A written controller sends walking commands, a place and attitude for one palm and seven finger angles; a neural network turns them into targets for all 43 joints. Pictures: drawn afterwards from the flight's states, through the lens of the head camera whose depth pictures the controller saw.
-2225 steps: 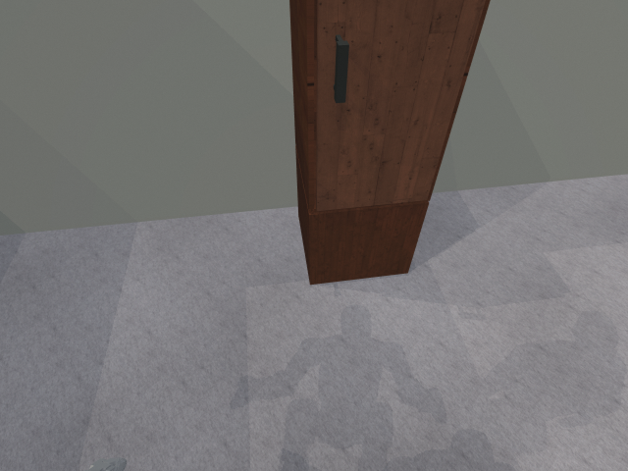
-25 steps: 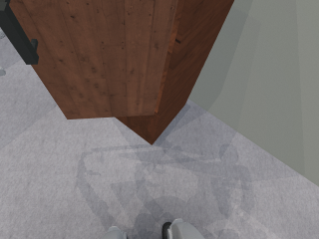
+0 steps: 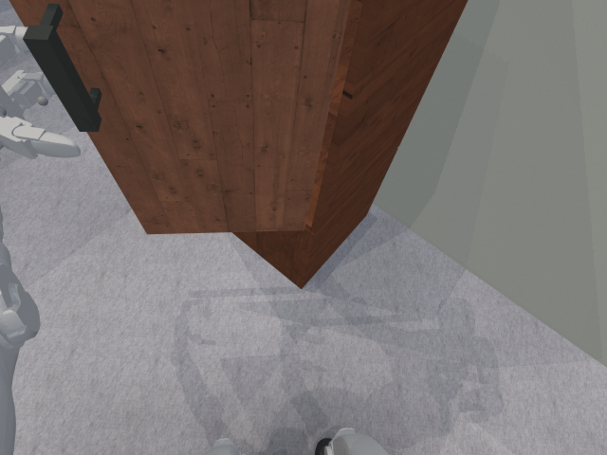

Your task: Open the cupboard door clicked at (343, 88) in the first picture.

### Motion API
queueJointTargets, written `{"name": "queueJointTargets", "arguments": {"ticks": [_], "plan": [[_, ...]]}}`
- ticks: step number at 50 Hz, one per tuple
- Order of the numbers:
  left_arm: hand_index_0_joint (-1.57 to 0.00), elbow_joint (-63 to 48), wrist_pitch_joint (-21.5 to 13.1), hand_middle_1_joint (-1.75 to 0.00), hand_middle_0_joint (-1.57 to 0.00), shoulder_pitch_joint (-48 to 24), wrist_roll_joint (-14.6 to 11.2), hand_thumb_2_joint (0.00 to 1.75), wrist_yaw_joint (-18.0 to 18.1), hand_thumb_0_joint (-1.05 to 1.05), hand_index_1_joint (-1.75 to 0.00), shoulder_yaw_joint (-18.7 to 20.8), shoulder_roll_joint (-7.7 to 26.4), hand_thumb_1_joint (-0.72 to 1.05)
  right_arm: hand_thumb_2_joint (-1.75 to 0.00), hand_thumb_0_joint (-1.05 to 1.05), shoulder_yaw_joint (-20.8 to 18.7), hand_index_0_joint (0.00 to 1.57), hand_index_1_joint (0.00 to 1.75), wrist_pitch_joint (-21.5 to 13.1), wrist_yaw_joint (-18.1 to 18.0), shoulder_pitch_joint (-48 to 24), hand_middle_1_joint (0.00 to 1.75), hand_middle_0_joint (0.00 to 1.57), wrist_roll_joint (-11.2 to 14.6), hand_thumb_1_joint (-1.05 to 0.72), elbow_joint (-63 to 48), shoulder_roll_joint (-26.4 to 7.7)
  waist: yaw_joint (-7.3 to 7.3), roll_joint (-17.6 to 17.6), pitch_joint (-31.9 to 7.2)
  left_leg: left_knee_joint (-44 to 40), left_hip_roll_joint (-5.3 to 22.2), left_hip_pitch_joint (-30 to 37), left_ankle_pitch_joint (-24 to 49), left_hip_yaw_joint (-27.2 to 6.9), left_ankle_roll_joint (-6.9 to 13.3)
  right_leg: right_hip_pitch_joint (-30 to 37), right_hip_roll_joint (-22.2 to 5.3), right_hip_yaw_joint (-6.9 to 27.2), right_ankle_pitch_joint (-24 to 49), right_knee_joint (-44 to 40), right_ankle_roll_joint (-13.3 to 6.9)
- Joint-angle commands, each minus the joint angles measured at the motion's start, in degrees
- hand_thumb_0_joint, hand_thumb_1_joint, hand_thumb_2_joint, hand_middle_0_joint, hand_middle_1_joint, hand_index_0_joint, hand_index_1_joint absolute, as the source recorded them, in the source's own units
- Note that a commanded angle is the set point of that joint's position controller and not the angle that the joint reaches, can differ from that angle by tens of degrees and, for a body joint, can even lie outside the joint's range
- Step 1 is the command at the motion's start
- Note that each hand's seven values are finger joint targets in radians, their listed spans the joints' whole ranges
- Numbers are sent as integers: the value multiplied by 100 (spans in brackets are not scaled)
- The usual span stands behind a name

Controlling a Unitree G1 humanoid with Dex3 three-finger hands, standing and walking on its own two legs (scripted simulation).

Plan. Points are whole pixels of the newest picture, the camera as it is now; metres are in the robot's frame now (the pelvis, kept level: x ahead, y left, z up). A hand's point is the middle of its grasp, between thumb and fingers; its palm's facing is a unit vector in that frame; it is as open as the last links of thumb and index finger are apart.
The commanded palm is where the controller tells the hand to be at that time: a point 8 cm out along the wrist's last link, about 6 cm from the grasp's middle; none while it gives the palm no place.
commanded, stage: slide the fingers in behind the handle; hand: left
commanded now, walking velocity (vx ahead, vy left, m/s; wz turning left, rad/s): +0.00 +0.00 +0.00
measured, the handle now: (72, 72) +0.55 +0.24 +0.14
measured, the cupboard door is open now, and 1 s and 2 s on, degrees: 44 44 44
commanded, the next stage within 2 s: close the thumb around the handle in 1.12 s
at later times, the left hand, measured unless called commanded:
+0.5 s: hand (61, 100) +0.51 +0.24 +0.14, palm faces -0.02 -1.00 +0.03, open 13.9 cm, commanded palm +0.49 +0.29 +0.14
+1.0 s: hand (81, 101) +0.51 +0.22 +0.14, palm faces -0.01 -1.00 +0.02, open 13.9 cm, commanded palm +0.49 +0.27 +0.14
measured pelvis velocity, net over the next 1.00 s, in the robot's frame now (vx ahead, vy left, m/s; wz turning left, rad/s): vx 0.00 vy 0.00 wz -0.01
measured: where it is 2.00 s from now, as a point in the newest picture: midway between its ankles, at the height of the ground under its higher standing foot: outside the picture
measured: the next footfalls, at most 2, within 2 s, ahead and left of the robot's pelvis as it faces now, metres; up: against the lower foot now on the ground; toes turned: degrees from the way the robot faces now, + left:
none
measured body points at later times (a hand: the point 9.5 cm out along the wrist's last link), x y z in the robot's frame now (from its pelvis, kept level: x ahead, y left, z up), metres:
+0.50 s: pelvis -0.01 +0.00 +0.00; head +0.11 +0.02 +0.44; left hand +0.50 +0.30 +0.14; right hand -0.03 -0.28 -0.10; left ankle -0.02 +0.10 -0.71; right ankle -0.01 -0.14 -0.71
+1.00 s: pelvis +0.00 +0.00 +0.00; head +0.10 +0.02 +0.44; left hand +0.50 +0.28 +0.14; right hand -0.01 -0.26 -0.11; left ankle -0.02 +0.10 -0.71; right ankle -0.01 -0.14 -0.71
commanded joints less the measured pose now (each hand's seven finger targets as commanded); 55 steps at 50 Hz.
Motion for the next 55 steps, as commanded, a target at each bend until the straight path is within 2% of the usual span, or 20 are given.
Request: {"name": "queueJointTargets", "arguments": {"ticks": [1,7,11,13,15,18,21,24,26,30,31,33,35,39,42,44,49,51,53,55], "plan": [[-30,-1221,-404,-120,-30,-2638,-79,30,98,0,-120,338,1843,-50,-90,0,-368,20,30,-97,-130,1041,30,20,-24,-90,-251,-1103,-69,828,-2454,-378,-219,1774,2665,-274,111,950,257,193,2218,-178,-149],[-30,-1227,-511,-120,-30,-2684,-33,30,125,0,-120,181,1680,-50,-90,0,-386,20,30,-139,-130,1063,30,20,-21,-90,-209,-1083,-141,861,-2501,-366,-218,1775,2531,-228,125,960,254,235,2204,-211,-122],[-30,-1091,-470,-120,-30,-2532,-138,30,32,0,-120,360,1805,-50,-90,0,-391,20,30,-146,-140,1094,30,20,-17,-90,-187,-1109,-76,838,-2534,-374,-221,1738,2534,-200,130,1046,259,253,2270,-222,-136],[-30,-994,-418,-120,-30,-2660,-110,30,25,0,-120,193,1694,-50,-90,0,-370,20,30,-156,-146,1088,30,20,-12,-90,-166,-1105,-162,709,-2252,-419,-231,1497,2263,-185,148,1015,248,254,2129,-269,-115],[-30,-1150,-465,-120,-30,-2586,-85,30,69,0,-120,388,1921,-50,-90,0,-386,20,30,-164,-151,1128,30,20,-25,-90,-187,-1118,-65,777,-2455,-402,-244,1545,2372,-192,155,1133,249,271,2215,-218,-149],[-30,-1197,-467,-120,-30,-2594,-77,30,108,0,-120,63,1433,-50,-90,0,-411,20,30,-171,-124,1147,30,20,-38,-90,-137,-1071,-147,917,-2388,-418,-192,1866,2533,-244,110,796,267,184,2067,-254,-140],[-30,-1181,-454,-120,-30,-2492,-175,30,115,0,-120,199,1468,-50,-90,0,-421,20,30,-166,-108,1176,30,20,-47,-90,-122,-1100,-102,788,-2529,-416,-186,1898,2650,-244,110,891,278,183,2181,-238,-151],[-30,-1142,-407,-120,-30,-2655,-133,30,174,0,-120,79,1354,-50,-90,0,-416,20,30,-181,-102,1152,30,20,-51,-90,-113,-1091,-170,771,-2209,-457,-197,1712,2366,-227,123,788,268,188,1994,-283,-136],[-30,-1393,-498,-120,-30,-2656,-70,30,257,0,-120,207,1500,-50,-90,0,-434,20,30,-193,-92,1164,30,20,-70,-90,-137,-1082,-61,1029,-2617,-433,-195,1987,2654,-261,89,851,268,186,2095,-210,-162],[-30,-1433,-518,-120,-30,-2714,-158,30,329,0,-120,-185,812,-50,-90,0,-444,20,30,-217,-62,1156,30,20,-85,-90,-86,-1029,-183,1014,-2399,-427,-152,2255,2869,-336,58,534,291,94,1987,-218,-183],[-30,-1503,-539,-120,-30,-2674,-168,30,361,0,-120,74,1088,-50,-90,0,-470,20,30,-221,-55,1166,30,20,-86,-90,-74,-1058,-84,987,-2581,-419,-133,2305,2941,-352,38,639,290,111,2034,-211,-174],[-30,-1489,-511,-120,-30,-2669,-190,30,398,0,-120,-166,720,-50,-90,0,-462,20,30,-246,-30,1098,30,20,-86,-90,-75,-1015,-126,993,-2455,-414,-142,2290,2889,-321,39,568,288,103,2007,-226,-169],[-30,-1484,-531,-120,-30,-2608,-187,30,500,0,-120,118,1016,-50,-90,0,-463,20,30,-246,-30,1136,30,20,-101,-90,-78,-1050,-43,784,-2468,-428,-152,2168,2945,-355,47,734,290,90,2072,-171,-196],[-30,-1381,-536,-120,-30,-2638,2,30,655,0,-120,61,1088,-50,-90,0,-448,20,30,-245,-19,1071,30,20,-85,-90,-108,-1028,-67,731,-2281,-457,-174,1906,2705,-315,55,778,264,131,2047,-170,-160],[-30,-1496,-608,-120,-30,-2575,15,30,662,0,-120,-25,888,-50,-90,0,-462,20,30,-259,-2,1068,30,20,-96,-90,-113,-988,-27,1049,-2547,-398,-151,2281,3104,-346,1,680,265,117,2124,-124,-179],[-30,-1396,-589,-120,-30,-2509,-93,30,615,0,-120,21,864,-50,-90,0,-469,20,30,-262,-6,1061,30,20,-88,-90,-110,-1011,-61,685,-2458,-406,-138,2182,2972,-326,28,765,284,121,2146,-164,-163],[-30,-1340,-565,-120,-30,-2455,-92,30,573,0,-120,79,1000,-50,-90,0,-443,20,30,-251,-27,1004,30,20,-68,-90,-158,-1014,-17,595,-2291,-468,-187,1844,2713,-263,64,979,256,157,2206,-166,-161],[-30,-1543,-621,-120,-30,-2600,-82,30,609,0,-120,28,919,-50,-90,0,-454,20,30,-264,-22,1008,30,20,-80,-90,-151,-1003,-34,828,-2484,-448,-178,2087,2815,-277,49,869,257,160,2173,-156,-163],[-30,-1365,-612,-120,-30,-2355,-84,30,626,0,-120,198,1089,-50,-90,0,-455,20,30,-250,-30,1028,30,20,-77,-90,-170,-1019,21,563,-2468,-451,-180,1935,2791,-263,58,1029,261,168,2240,-149,-162],[-30,-1613,-654,-120,-30,-2524,-116,30,606,0,-120,-15,838,-50,-90,0,-450,20,30,-264,-29,1003,30,20,-75,-90,-181,-987,-6,854,-2477,-458,-195,2054,2906,-256,53,997,251,165,2294,-141,-177]]}}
